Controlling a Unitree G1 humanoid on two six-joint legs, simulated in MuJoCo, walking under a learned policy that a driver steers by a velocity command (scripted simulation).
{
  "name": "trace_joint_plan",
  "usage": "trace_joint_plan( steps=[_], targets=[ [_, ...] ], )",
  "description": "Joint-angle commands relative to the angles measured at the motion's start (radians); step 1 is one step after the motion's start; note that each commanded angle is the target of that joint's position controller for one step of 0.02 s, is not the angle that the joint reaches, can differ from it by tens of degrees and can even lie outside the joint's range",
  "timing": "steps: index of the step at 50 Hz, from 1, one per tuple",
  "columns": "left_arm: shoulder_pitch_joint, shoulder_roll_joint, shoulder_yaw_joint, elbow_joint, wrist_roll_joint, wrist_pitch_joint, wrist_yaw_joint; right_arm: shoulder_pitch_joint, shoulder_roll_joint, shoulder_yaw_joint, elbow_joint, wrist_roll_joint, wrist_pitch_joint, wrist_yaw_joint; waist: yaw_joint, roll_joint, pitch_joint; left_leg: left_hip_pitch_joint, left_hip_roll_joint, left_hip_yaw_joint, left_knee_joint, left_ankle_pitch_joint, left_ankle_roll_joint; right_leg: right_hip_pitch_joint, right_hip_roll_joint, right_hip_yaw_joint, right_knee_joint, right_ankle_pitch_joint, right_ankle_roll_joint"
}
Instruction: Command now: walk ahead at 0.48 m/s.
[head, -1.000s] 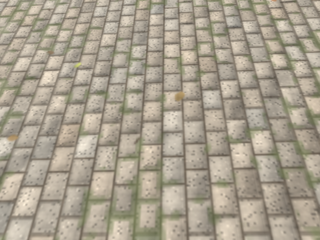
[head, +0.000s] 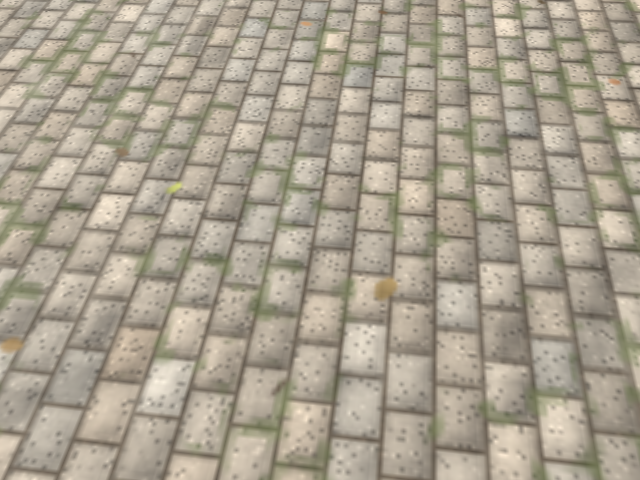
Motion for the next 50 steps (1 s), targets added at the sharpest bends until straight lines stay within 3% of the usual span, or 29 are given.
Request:
trace_joint_plan(
  steps=[1,5,9,11,12,13,14,15,16,17,18,20,22,25,30,34,37,39,40,41,42,43,44,45,47,50],
  targets=[
    [0.032,0.119,0.021,-0.02,-0.006,-0.019,0.004,-0.08,-0.043,-0.005,-0.07,-0.001,-0.002,0.005,-0.003,-0.085,0.073,-0.108,0.026,0.015,-0.116,0.103,-0.03,-0.016,-0.259,0.182,-0.196,0.127,-0.123],
    [0.085,0.124,0.018,0.013,-0.006,-0.023,0.01,-0.215,-0.017,0.01,-0.113,0.007,-0.009,0.008,0.03,-0.095,0.078,-0.042,-0.013,0.062,-0.336,0.205,-0.03,0.021,-0.243,0.123,-0.178,0.271,-0.107],
    [0.12,0.134,0.018,0.048,0.004,-0.016,0.022,-0.268,-0.034,0.006,-0.141,0.008,-0.015,0.001,0.034,-0.098,0.081,-0.019,-0.04,0.067,-0.435,0.157,0.01,0.153,-0.289,0.122,-0.121,0.439,-0.099],
    [0.106,0.143,0.019,0.055,0.009,-0.011,0.028,-0.228,-0.049,-0.002,-0.136,0.007,-0.023,-0.006,0.008,-0.106,0.056,0.068,-0.075,0.075,-0.471,0.071,0.04,0.196,-0.298,0.121,-0.026,0.648,-0.083],
    [0.093,0.154,0.021,0.057,0.013,-0.008,0.03,-0.147,-0.065,-0.011,-0.114,0.006,-0.029,-0.014,-0.029,-0.116,0.012,0.171,-0.108,0.081,-0.49,0.021,0.057,0.2,-0.292,0.123,0.077,0.786,-0.071],
    [0.078,0.158,0.021,0.056,0.011,-0.003,0.027,0.01,-0.086,-0.024,-0.064,0.002,-0.04,-0.025,-0.097,-0.097,-0.073,0.36,-0.131,0.09,-0.554,0.038,0.08,0.163,-0.258,0.103,0.257,0.809,-0.054],
    [0.07,0.138,0.012,0.036,0.001,-0.005,0.024,0.189,-0.145,-0.044,-0.023,-0.02,-0.051,-0.039,-0.161,-0.048,-0.189,0.637,0.001,-0.042,-0.567,0.0,0.12,-0.019,-0.216,0.084,0.508,0.574,-0.04],
    [0.184,0.018,-0.014,0.005,-0.041,-0.005,0.013,0.275,-0.257,-0.074,-0.019,-0.044,-0.049,-0.047,-0.119,0.172,-0.348,0.955,0.326,-0.509,-0.62,-0.129,0.23,-0.392,-0.053,0.015,0.895,-0.041,0.012],
    [0.16,0.118,0.015,0.029,-0.018,0.003,0.024,0.222,-0.217,-0.069,-0.027,-0.006,-0.037,-0.038,-0.115,0.087,-0.348,0.886,0.353,-0.669,-0.729,-0.166,0.238,-0.484,-0.027,0.133,1.017,-0.319,-0.005],
    [0.076,0.135,0.027,0.01,-0.013,0.006,0.023,0.112,-0.157,-0.053,-0.039,0.009,-0.034,-0.037,-0.071,0.032,-0.176,0.735,0.307,-0.488,-0.752,-0.199,0.2,-0.524,-0.09,0.158,1.023,-0.232,-0.014],
    [0.034,0.11,0.021,0.003,-0.011,0.003,0.018,0.045,-0.091,-0.037,-0.049,0.011,-0.041,-0.033,-0.05,0.001,-0.08,0.597,0.264,-0.359,-0.801,-0.141,0.169,-0.507,-0.131,0.153,0.972,-0.157,-0.014],
    [0.032,0.082,0.023,0.01,0.013,0.027,0.006,0.015,-0.04,-0.023,-0.034,0.015,-0.055,-0.041,-0.004,0.031,-0.003,0.449,0.184,-0.175,-0.852,-0.02,0.102,-0.439,-0.169,0.145,0.902,-0.103,-0.001],
    [0.027,0.055,0.023,0.007,0.017,0.051,-0.008,0.046,-0.04,-0.023,-0.02,0.018,-0.074,-0.043,0.013,0.024,-0.003,0.422,0.17,-0.089,-0.87,0.084,0.097,-0.428,-0.172,0.132,0.897,-0.072,0.012],
    [-0.065,0.047,0.024,-0.031,0.016,0.067,-0.02,0.085,-0.058,-0.03,-0.002,0.022,-0.089,-0.044,0.018,0.018,0.026,0.446,0.153,0.021,-0.894,0.17,0.093,-0.532,-0.189,0.113,0.851,0.027,0.029],
    [-0.252,0.027,0.009,-0.104,0.015,0.061,-0.035,0.134,-0.052,-0.025,0.021,0.02,-0.088,-0.05,-0.011,0.017,0.069,0.483,0.115,0.16,-0.886,0.296,0.081,-0.557,-0.171,0.044,0.563,0.195,0.04],
    [-0.36,0.032,0.001,-0.155,0.022,0.059,-0.044,0.204,-0.081,-0.031,0.047,0.018,-0.076,-0.063,-0.043,0.016,0.078,0.611,0.159,0.209,-0.847,0.432,0.078,-0.532,-0.141,-0.03,0.403,0.171,0.001],
    [-0.324,0.057,0.012,-0.157,0.026,0.06,-0.039,0.2,-0.109,-0.038,0.05,0.013,-0.058,-0.074,-0.008,0.044,0.039,0.704,0.178,0.252,-0.699,0.792,0.063,-0.447,-0.072,-0.073,0.365,0.036,-0.056],
    [-0.183,0.089,0.032,-0.121,0.025,0.056,-0.03,0.186,-0.141,-0.048,0.042,0.009,-0.037,-0.075,0.054,0.057,-0.047,0.714,0.182,0.264,-0.449,0.951,0.061,-0.291,-0.002,-0.088,0.335,-0.068,-0.105],
    [-0.045,0.118,0.05,-0.078,0.031,0.046,-0.02,0.176,-0.148,-0.051,0.032,0.013,-0.028,-0.071,0.117,0.023,-0.122,0.631,0.17,0.276,-0.228,0.835,0.041,-0.103,0.023,-0.065,0.252,-0.044,-0.137],
    [0.08,0.212,0.082,-0.052,0.042,0.043,-0.005,0.178,-0.117,-0.043,-0.001,0.014,-0.029,-0.065,0.164,-0.079,-0.217,0.413,0.134,0.277,0.081,0.468,0.009,0.133,-0.15,0.179,0.204,-0.146,-0.193],
    [0.016,0.309,0.106,-0.079,0.021,0.057,0.0,0.175,-0.037,-0.034,-0.081,0.03,-0.04,-0.042,0.082,-0.327,-0.279,-0.045,-0.124,0.178,0.459,-0.365,-0.059,0.396,-0.405,0.769,0.063,-0.131,-0.358],
    [0.03,0.295,0.102,-0.084,0.004,0.07,0.004,0.048,-0.109,-0.042,-0.11,0.02,-0.055,-0.037,0.121,-0.125,-0.242,-0.169,-0.084,-0.017,0.474,-0.307,-0.047,0.375,-0.404,0.76,0.0,-0.052,-0.341],
    [-0.018,0.25,0.09,-0.078,0.001,0.068,0.014,0.01,-0.086,-0.034,-0.124,0.032,-0.069,-0.033,0.091,-0.077,-0.13,-0.191,-0.033,-0.032,0.414,-0.208,-0.038,0.268,-0.391,0.619,-0.002,0.032,-0.312],
    [-0.059,0.194,0.077,-0.074,-0.002,0.061,0.016,0.038,-0.083,-0.033,-0.108,0.032,-0.076,-0.037,0.038,-0.001,-0.048,-0.128,0.004,-0.03,0.302,-0.156,-0.038,0.128,-0.346,0.523,-0.014,0.173,-0.265],
    [-0.118,0.148,0.06,-0.084,-0.011,0.042,0.023,0.066,-0.071,-0.032,-0.102,-0.005,-0.042,-0.038,-0.023,-0.005,-0.031,-0.006,0.031,-0.039,0.19,-0.141,-0.061,-0.006,-0.255,0.394,-0.029,0.308,-0.217],
    [-0.078,0.175,0.062,-0.076,-0.017,0.015,0.018,0.049,-0.053,-0.029,-0.121,-0.014,0.0,-0.028,-0.036,-0.035,-0.035,0.008,0.026,-0.015,0.088,-0.113,-0.095,-0.058,-0.204,0.341,-0.046,0.379,-0.211]
  ],
)
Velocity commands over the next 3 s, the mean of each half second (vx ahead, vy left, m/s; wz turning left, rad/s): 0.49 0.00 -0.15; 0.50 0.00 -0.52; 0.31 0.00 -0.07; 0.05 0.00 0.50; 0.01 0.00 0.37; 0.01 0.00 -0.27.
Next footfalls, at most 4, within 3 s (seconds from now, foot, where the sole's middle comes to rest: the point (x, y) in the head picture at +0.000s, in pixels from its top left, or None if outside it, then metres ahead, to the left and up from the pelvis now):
0.28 left None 0.34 0.11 -0.78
0.80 right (399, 440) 0.59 -0.11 -0.78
1.32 left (389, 311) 0.92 -0.11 -0.78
1.86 right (458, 346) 0.82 -0.26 -0.78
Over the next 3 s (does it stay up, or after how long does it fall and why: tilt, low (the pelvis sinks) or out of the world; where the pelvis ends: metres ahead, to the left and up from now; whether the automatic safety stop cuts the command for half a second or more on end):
stays up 0.75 -0.13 -0.01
